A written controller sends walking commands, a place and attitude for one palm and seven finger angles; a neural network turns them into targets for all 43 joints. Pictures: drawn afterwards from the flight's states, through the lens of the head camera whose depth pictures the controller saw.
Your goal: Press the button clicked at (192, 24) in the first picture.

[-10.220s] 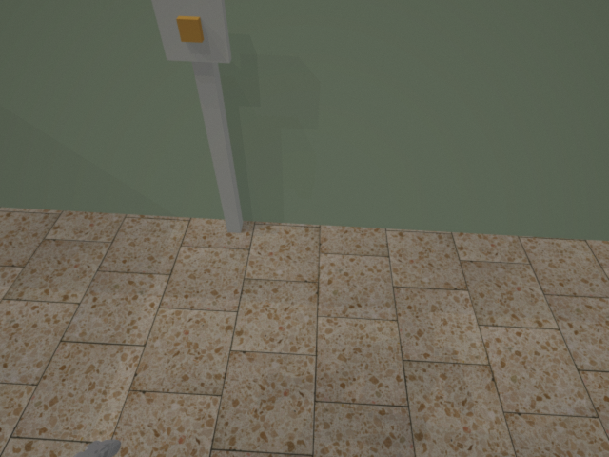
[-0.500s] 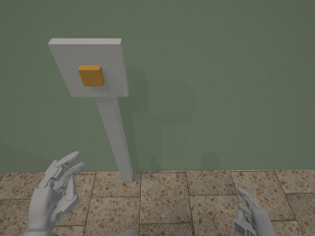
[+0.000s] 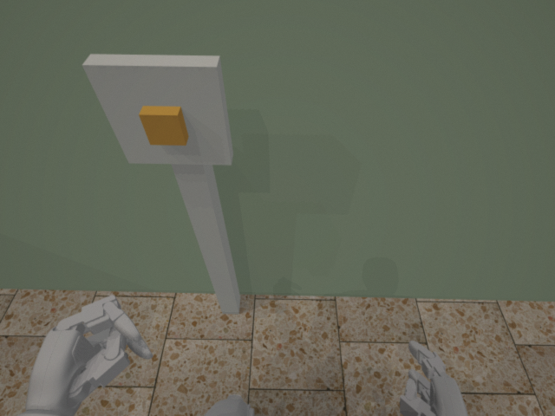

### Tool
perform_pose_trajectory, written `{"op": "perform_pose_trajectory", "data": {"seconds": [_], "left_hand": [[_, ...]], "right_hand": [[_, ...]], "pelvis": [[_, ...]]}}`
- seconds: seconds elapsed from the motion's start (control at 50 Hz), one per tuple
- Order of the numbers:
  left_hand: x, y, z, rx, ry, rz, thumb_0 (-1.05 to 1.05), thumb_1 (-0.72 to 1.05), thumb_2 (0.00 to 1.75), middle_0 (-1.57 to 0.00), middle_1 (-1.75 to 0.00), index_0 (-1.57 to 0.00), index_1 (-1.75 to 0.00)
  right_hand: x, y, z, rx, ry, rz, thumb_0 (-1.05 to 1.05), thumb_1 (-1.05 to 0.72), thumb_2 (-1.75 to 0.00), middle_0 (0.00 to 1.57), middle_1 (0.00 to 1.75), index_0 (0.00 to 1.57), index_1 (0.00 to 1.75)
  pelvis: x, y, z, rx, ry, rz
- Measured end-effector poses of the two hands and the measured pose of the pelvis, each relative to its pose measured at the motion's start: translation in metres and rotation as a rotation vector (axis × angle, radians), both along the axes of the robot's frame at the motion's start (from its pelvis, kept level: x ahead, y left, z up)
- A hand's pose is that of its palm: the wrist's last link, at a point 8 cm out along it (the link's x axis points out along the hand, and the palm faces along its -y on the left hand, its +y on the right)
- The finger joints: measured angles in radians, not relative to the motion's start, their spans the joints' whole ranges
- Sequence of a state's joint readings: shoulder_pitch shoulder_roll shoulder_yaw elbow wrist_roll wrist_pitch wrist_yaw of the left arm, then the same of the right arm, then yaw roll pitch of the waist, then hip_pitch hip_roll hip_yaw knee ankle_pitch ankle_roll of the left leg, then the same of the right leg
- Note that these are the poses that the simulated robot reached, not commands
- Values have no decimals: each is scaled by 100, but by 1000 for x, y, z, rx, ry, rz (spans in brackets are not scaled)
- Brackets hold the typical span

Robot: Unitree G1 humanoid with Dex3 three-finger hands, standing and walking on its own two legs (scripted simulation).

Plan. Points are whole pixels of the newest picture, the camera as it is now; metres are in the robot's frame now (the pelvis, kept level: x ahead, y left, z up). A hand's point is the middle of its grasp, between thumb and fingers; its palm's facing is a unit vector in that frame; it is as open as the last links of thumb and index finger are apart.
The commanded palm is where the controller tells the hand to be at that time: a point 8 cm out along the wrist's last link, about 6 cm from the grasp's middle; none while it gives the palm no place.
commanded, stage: raise the hand and make a fist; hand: left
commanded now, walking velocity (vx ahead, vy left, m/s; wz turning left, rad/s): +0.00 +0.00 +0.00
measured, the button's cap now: (165, 124) +0.49 +0.21 +0.15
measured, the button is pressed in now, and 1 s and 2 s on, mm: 0 0 0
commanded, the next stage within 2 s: aim a knuckle at the button in 1.22 s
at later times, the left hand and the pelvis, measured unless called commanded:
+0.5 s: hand (97, 318) +0.21 +0.22 +0.11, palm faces +0.06 -1.00 -0.06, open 3.1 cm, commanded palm +0.18 +0.28 +0.12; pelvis +0.01 +0.02 +0.02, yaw +0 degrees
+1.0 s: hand (85, 270) +0.25 +0.23 +0.15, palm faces +0.05 -1.00 -0.05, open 3.1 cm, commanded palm +0.22 +0.28 +0.15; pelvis +0.02 +0.02 +0.04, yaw +0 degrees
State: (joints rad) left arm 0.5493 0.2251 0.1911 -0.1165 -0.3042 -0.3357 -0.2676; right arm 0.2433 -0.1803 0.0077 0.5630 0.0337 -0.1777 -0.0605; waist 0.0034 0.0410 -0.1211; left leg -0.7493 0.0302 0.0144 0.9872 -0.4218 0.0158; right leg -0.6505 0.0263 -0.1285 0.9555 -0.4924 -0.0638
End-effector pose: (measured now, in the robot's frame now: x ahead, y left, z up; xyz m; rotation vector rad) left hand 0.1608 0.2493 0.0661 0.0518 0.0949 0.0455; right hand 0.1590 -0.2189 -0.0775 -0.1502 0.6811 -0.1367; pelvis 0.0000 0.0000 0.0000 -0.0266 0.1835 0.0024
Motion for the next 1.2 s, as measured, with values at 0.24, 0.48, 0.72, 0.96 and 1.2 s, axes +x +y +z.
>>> {"op": "perform_pose_trajectory", "data": {"seconds": [0.24, 0.48, 0.72, 0.96, 1.2], "left_hand": [[5, 8, 19, 15, -64, 5, 2, 90, 90, -126, -146, -127, -146], [24, 19, 45, 14, -98, 16, 2, 90, 90, -129, -150, -130, -150], [45, 31, 68, 16, -112, 14, 2, 90, 90, -130, -150, -131, -150], [64, 34, 86, 3, -114, 3, 2, 90, 90, -129, -150, -130, -150], [53, 25, 83, 15, -113, 25, 2, 90, 90, -130, -150, -130, -150]], "right_hand": [[-12, -19, 19, -80, -18, -29, 1, -91, -90, 20, 30, 20, 30], [18, 10, 45, -42, -127, 43, 1, -91, -90, 20, 30, 20, 30], [24, 23, 52, -32, -117, 89, 1, -90, -90, 20, 30, 21, 30], [18, 11, 58, -43, -107, 61, 1, -90, -90, 20, 30, 21, 30], [13, 5, 58, -42, -103, 65, 1, -90, -90, 20, 30, 20, 30]], "pelvis": [[0, 10, 9, -3, -38, -1], [6, 18, 23, -6, -87, 7], [13, 22, 34, -4, -125, 14], [16, 22, 42, 5, -153, 3], [11, 15, 44, 10, -169, 5]]}}
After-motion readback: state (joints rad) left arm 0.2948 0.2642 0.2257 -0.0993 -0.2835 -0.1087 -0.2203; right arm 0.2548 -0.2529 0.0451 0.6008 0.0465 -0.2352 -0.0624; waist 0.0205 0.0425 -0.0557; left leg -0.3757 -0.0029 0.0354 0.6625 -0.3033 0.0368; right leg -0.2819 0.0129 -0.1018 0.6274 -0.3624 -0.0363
